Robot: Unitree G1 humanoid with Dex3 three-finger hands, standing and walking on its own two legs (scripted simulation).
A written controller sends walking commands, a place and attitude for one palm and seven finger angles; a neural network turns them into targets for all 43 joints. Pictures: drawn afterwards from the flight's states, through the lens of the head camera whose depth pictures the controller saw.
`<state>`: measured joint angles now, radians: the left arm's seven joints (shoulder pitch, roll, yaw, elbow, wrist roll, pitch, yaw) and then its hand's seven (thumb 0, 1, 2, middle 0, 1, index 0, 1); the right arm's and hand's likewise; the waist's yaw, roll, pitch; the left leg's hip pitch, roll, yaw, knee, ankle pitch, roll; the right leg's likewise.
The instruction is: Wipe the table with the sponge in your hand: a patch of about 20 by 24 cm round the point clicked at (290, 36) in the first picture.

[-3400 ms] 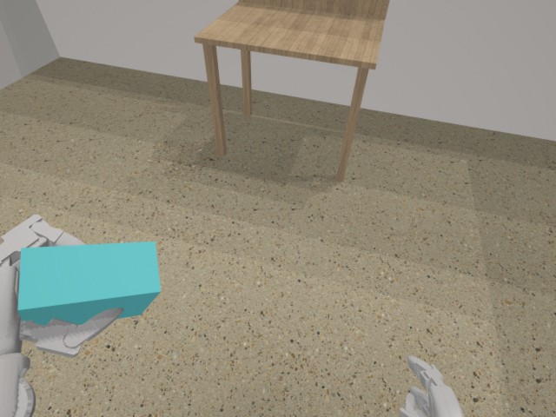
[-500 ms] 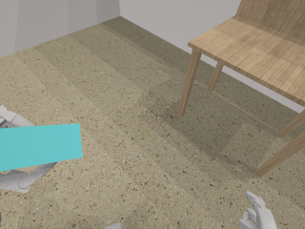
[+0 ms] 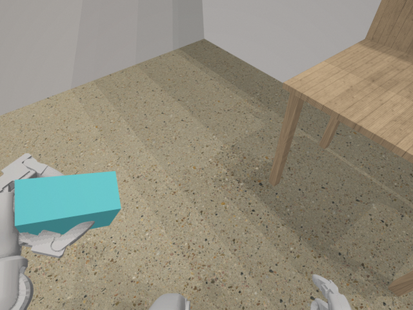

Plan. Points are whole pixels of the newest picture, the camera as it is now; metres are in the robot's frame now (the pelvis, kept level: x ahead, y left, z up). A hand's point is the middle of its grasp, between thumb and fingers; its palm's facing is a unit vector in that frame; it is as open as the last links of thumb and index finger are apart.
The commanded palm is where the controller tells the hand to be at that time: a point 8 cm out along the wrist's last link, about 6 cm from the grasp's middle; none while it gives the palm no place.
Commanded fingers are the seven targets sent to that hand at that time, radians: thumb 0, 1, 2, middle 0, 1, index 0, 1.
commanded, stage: walk to a spot facing it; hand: left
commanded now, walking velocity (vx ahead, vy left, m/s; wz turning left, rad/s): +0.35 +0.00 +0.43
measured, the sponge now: (84, 204) +0.23 +0.20 +0.16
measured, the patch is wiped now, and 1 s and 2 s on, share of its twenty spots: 0.00 0.00 0.00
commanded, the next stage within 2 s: turn to face it in 0.74 s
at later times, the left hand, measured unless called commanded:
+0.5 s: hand (48, 149) +0.30 +0.27 +0.20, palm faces +0.51 -0.75 -0.43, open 9.5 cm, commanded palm +0.24 +0.31 +0.18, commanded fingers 0.00 0.10 1.30 -1.20 -1.60 -1.20 -1.60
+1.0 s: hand (40, 138) +0.34 +0.31 +0.18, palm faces +0.67 -0.61 -0.42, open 9.5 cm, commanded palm +0.27 +0.33 +0.18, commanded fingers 0.00 0.10 1.30 -1.20 -1.60 -1.20 -1.60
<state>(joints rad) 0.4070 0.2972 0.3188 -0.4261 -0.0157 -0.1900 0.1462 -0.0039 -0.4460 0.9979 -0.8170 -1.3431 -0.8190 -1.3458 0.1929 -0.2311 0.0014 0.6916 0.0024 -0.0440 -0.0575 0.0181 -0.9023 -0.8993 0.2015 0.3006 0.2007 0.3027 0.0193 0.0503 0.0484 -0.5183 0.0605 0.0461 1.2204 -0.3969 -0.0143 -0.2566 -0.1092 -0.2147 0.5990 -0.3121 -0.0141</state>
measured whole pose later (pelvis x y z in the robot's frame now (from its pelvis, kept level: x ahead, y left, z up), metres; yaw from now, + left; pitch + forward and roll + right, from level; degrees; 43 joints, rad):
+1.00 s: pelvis +0.21 +0.01 -0.01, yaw +20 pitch -1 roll +1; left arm 0.45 0.43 0.42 -0.60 -0.03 -0.24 0.19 0.00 -0.45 1.00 -0.82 -1.35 -0.82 -1.35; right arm 0.14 -0.23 -0.06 0.55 0.01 -0.04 -0.07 0.02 -0.91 -0.90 0.19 0.30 0.19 0.30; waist 0.01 -0.06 0.12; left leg -0.38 0.06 0.18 0.65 -0.24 0.05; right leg -0.36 -0.13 -0.09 0.99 -0.54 0.03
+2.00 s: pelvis +0.14 -0.04 +0.01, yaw -14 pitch -1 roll -1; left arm 0.43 0.35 0.36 -0.50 -0.02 -0.18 0.14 0.00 -0.45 1.01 -0.82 -1.35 -0.82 -1.35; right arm 0.22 -0.14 0.04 0.54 0.01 -0.01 0.01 0.02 -0.90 -0.90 0.20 0.30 0.20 0.30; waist 0.06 0.03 0.05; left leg -0.21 0.15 0.17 0.53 -0.28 -0.04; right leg -0.45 0.00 -0.06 0.91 -0.42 0.06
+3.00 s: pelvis -0.06 -0.11 +0.01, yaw -49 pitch +0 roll +3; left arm 0.54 0.41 0.40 -0.53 -0.07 -0.21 0.15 0.00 -0.45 1.01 -0.82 -1.35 -0.82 -1.35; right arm 0.17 -0.26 -0.03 0.57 0.01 0.06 -0.02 0.02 -0.91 -0.90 0.20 0.30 0.19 0.30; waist -0.01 0.02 0.09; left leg -0.47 0.04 0.03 1.01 -0.40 -0.09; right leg -0.33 0.09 0.03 0.48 -0.15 -0.12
